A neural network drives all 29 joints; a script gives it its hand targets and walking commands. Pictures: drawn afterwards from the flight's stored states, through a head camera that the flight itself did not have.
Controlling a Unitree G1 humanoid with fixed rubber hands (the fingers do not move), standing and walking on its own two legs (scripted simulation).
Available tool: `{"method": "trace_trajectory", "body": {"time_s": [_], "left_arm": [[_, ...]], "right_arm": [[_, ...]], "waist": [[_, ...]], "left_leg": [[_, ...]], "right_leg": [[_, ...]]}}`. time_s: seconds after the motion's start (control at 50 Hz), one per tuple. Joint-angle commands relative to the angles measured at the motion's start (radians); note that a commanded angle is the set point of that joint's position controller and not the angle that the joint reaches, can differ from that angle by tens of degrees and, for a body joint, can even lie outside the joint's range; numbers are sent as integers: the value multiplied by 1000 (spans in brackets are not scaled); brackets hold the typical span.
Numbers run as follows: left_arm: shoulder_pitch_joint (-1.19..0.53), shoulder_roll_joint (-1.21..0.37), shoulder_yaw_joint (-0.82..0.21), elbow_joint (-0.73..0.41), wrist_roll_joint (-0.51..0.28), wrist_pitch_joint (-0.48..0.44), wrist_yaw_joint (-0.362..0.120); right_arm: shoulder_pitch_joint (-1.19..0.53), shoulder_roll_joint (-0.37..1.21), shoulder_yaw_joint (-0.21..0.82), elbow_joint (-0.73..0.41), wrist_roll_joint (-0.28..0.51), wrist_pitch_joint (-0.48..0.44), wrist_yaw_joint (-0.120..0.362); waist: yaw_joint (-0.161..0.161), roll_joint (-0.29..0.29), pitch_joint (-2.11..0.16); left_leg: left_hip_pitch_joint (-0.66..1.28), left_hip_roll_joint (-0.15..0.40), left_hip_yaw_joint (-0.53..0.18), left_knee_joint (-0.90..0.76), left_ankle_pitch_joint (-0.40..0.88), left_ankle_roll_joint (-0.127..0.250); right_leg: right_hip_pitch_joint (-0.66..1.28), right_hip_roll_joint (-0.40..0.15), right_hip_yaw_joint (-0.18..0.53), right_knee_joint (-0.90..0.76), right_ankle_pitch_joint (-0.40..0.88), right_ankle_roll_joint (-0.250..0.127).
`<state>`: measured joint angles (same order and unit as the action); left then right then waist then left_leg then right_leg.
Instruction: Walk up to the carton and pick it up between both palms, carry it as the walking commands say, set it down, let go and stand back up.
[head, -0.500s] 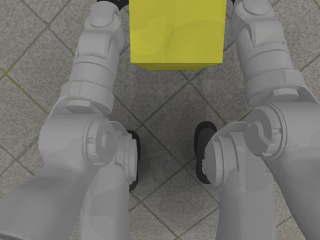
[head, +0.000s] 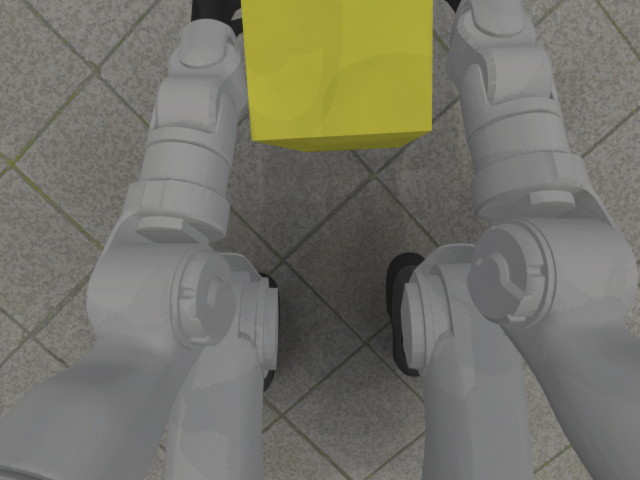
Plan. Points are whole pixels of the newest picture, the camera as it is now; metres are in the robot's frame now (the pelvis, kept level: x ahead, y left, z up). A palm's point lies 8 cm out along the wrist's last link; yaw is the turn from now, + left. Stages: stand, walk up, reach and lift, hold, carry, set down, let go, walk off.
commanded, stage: reach and lift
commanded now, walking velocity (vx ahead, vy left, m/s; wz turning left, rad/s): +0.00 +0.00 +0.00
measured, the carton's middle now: (343, 16) +0.56 -0.04 -0.22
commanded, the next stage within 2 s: none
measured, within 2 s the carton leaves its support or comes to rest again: neither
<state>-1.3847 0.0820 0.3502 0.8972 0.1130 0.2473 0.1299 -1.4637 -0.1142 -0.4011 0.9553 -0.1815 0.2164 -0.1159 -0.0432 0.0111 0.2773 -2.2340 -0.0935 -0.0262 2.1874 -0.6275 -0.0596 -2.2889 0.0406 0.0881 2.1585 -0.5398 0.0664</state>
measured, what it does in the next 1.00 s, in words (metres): rises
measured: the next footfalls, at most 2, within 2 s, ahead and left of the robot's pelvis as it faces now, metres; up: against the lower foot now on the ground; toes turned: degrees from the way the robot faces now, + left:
none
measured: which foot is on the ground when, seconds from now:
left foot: down 0.00-1.00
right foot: down 0.00-1.00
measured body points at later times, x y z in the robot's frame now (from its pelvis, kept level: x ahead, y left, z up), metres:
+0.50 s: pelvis +0.00 +0.00 +0.03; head +0.34 -0.02 +0.33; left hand +0.55 +0.08 -0.09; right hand +0.55 -0.16 -0.08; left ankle +0.10 +0.12 -0.34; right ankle +0.12 -0.14 -0.34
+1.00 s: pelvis +0.00 +0.00 +0.07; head +0.32 -0.02 +0.39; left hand +0.54 +0.08 -0.03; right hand +0.54 -0.15 -0.02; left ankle +0.10 +0.13 -0.34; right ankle +0.12 -0.14 -0.34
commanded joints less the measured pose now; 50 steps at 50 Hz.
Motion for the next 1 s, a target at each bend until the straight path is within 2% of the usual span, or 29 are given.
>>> {"method": "trace_trajectory", "body": {"time_s": [0.0,0.18,0.34,0.58,0.98], "left_arm": [[-693,-938,-405,-163,-117,-67,-229],[-739,-965,-423,-222,-103,-48,-215],[-750,-992,-428,-240,-101,-23,-215],[-668,-1014,-338,-190,-19,7,-230],[-633,-1085,-375,-233,-18,44,-232]], "right_arm": [[-356,1076,367,53,104,25,286],[-388,1140,409,21,102,59,286],[-406,1158,420,-5,86,76,257],[-354,1175,346,41,13,98,282],[-335,1227,374,-14,15,125,266]], "waist": [[-22,13,-1196],[18,-16,-1296],[6,-24,-1329],[17,-25,-1246],[13,-24,-1354]], "left_leg": [[560,-111,111,-194,357,29],[577,-107,126,-221,348,29],[588,-109,132,-262,303,27],[580,-110,125,-348,277,26],[694,-115,121,-437,308,17]], "right_leg": [[677,110,-163,-132,335,-56],[750,116,-162,-166,340,-44],[808,122,-163,-220,307,-39],[791,126,-154,-295,286,-41],[914,129,-153,-387,308,-35]]}}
